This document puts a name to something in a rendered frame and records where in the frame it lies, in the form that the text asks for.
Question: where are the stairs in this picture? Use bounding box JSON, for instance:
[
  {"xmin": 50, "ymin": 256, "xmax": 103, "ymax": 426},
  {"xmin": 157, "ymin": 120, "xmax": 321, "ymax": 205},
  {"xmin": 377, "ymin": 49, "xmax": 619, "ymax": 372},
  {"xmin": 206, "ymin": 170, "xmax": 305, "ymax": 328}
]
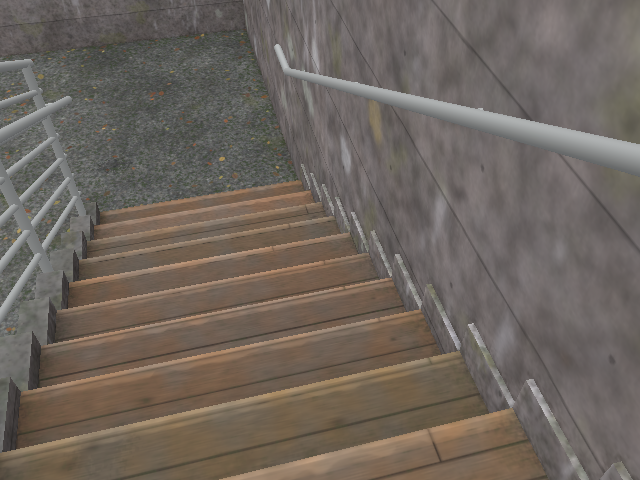
[{"xmin": 0, "ymin": 180, "xmax": 549, "ymax": 480}]

